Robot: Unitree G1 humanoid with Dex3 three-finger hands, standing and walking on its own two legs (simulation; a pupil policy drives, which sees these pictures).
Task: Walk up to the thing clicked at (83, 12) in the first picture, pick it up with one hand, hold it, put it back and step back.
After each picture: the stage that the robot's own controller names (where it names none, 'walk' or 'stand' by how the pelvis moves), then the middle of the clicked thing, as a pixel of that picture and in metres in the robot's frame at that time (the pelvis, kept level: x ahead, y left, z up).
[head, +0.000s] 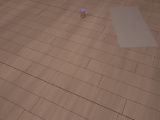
stand; (82, 13) +1.99 -0.02 -0.72
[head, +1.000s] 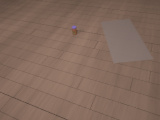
walk; (74, 30) +1.84 +0.24 -0.70
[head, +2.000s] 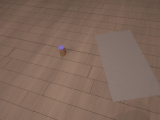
walk; (62, 50) +1.24 +0.35 -0.72
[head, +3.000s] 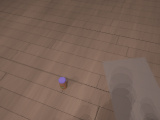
walk; (63, 83) +0.80 +0.25 -0.71
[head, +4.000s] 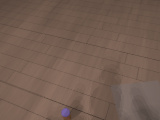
walk; (66, 115) +0.50 +0.20 -0.71
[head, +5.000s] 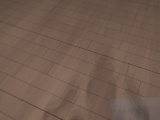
stand; out of the picture +0.37 +0.18 -0.71
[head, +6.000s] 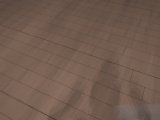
stand; out of the picture +0.36 +0.17 -0.72
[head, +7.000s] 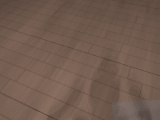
stand; out of the picture +0.36 +0.19 -0.72
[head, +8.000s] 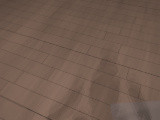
stand; out of the picture +0.35 +0.20 -0.73
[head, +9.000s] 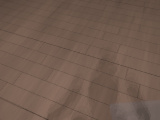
stand; out of the picture +0.34 +0.20 -0.73
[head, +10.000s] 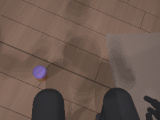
go down; (40, 74) +0.41 +0.20 -0.41
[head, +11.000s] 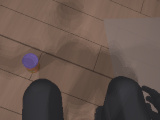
go down; (32, 63) +0.43 +0.22 -0.31
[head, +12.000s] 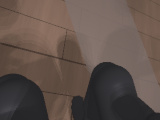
close in; out of the picture +0.41 +0.26 -0.23
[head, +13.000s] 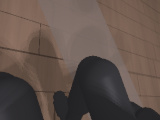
close; out of the picture +0.41 +0.27 -0.22
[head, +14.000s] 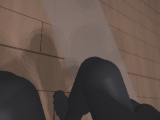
lift; out of the picture +0.40 +0.27 -0.23
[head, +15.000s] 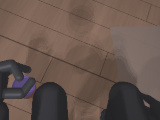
lift; (25, 88) +0.30 +0.23 -0.12
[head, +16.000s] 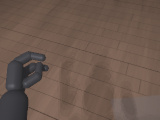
go down; out of the picture +0.22 +0.11 -0.69
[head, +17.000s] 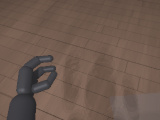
stand; out of the picture +0.19 +0.12 -0.71
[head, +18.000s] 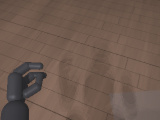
stand; out of the picture +0.19 +0.12 -0.70
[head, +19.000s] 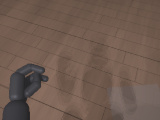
crouch; out of the picture +0.20 +0.12 -0.69
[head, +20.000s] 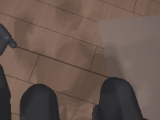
crouch; (46, 105) +0.26 +0.13 -0.36
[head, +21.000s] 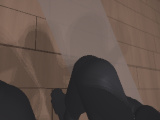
lower; out of the picture +0.24 +0.16 -0.25
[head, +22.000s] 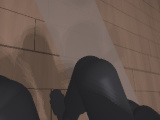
lower; out of the picture +0.25 +0.16 -0.25
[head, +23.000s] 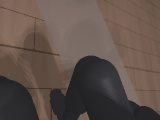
lower; out of the picture +0.25 +0.16 -0.25
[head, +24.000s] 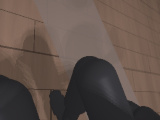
lower; out of the picture +0.25 +0.16 -0.25
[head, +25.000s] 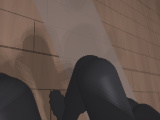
loosen; out of the picture +0.25 +0.16 -0.25
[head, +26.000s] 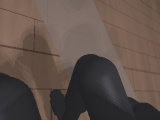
withdraw; out of the picture +0.25 +0.16 -0.24
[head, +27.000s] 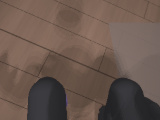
walk; (54, 101) +0.27 +0.12 -0.35
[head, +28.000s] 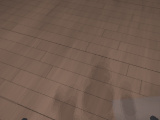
stand; out of the picture +0.18 +0.10 -0.68
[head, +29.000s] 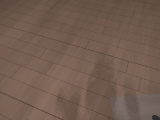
stand; out of the picture +0.19 +0.12 -0.69
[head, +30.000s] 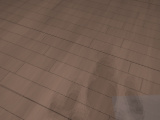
stand; out of the picture +0.20 +0.11 -0.71
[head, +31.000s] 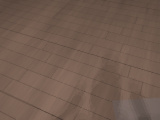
walk; out of the picture +0.20 +0.12 -0.75
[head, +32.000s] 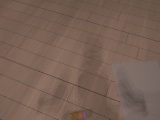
walk; (77, 116) +0.38 +0.05 -0.73
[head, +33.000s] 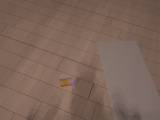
walk; (66, 82) +0.68 +0.10 -0.73
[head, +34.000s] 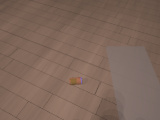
stand; (75, 81) +0.83 +0.08 -0.73
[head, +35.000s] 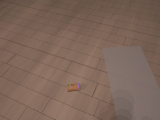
stand; (73, 87) +0.79 +0.12 -0.75
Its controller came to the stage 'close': yes
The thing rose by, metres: 0.23
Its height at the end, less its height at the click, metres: -0.02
